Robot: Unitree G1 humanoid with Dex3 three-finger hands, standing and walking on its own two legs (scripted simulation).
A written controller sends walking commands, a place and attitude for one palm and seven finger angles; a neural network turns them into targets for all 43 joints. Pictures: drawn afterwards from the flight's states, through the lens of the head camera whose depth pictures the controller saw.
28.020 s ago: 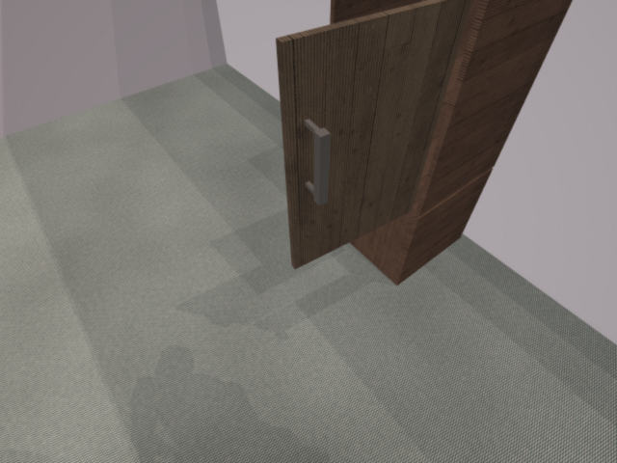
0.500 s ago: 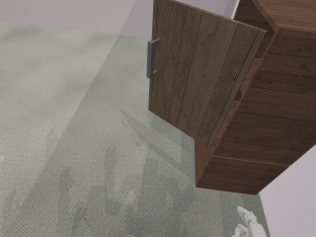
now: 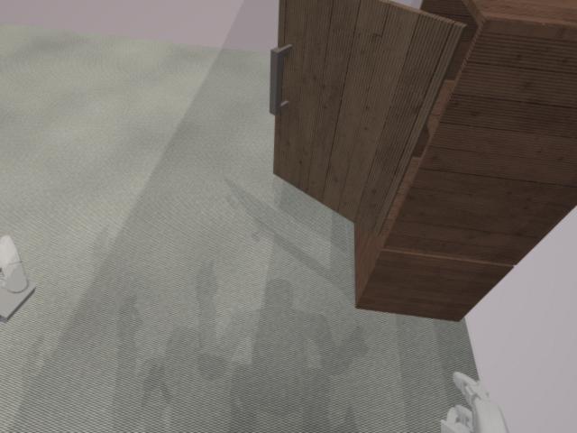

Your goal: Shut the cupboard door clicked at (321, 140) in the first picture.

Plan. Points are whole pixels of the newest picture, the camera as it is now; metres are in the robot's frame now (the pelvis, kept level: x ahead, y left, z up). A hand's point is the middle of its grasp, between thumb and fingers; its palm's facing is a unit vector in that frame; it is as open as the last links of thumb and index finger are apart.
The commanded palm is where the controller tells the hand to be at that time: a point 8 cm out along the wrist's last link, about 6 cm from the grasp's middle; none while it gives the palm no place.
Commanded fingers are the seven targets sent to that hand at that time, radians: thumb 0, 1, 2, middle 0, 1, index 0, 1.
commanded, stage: stop stepping back and stand still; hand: left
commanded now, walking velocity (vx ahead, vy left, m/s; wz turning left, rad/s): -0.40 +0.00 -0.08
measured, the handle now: (281, 80) +0.91 +0.07 +0.03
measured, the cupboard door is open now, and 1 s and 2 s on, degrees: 57 57 57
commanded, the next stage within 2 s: let the arm hang, fingers relaxed in 1.28 s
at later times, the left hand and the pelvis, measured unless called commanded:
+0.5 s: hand out of the picture +0.13 +0.29 +0.16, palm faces +0.50 -0.81 -0.32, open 7.4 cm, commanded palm +0.07 +0.32 +0.19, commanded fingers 0.00 0.90 0.90 -0.20 -0.30 -0.20 -0.30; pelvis -0.07 +0.02 +0.00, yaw +0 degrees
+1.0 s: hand out of the picture +0.16 +0.31 +0.15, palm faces +0.47 -0.82 -0.34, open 7.4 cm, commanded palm +0.11 +0.33 +0.19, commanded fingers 0.00 0.90 0.90 -0.20 -0.30 -0.20 -0.30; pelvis -0.05 +0.04 +0.00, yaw -4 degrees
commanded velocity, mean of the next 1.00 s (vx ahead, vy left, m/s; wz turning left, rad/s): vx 0.11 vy -0.03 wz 0.00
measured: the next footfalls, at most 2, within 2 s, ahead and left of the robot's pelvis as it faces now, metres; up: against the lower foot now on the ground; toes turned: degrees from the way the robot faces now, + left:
right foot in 0.18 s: -0.05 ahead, -0.12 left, +0.00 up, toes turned +3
right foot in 0.74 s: -0.10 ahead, -0.06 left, +0.00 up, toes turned -5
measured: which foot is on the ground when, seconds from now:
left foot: down 0.00-1.00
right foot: down 0.00-0.04, up 0.06-0.16, down 0.18-0.50, up 0.52-0.72, down 0.74-1.00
